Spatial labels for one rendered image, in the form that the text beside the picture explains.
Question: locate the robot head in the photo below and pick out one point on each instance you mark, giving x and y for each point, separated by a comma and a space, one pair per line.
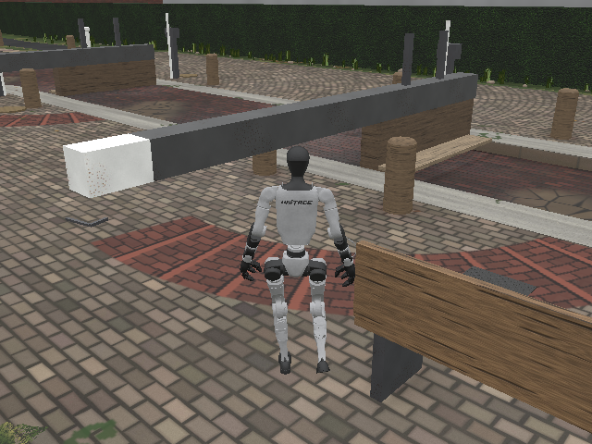
298, 160

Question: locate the robot right upper arm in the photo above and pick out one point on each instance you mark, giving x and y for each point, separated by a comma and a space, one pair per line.
331, 211

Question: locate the right robot forearm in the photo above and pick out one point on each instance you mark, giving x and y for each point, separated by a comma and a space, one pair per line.
343, 248

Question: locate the robot left foot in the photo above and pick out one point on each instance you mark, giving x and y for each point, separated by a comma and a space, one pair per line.
284, 366

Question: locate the robot right hand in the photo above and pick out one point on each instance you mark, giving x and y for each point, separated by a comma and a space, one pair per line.
350, 272

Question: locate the left robot forearm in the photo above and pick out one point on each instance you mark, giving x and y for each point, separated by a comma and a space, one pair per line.
251, 246

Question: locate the robot left upper arm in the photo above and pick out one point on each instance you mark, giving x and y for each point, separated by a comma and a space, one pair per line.
268, 194

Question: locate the robot left hand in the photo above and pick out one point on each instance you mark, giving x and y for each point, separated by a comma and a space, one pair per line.
249, 266

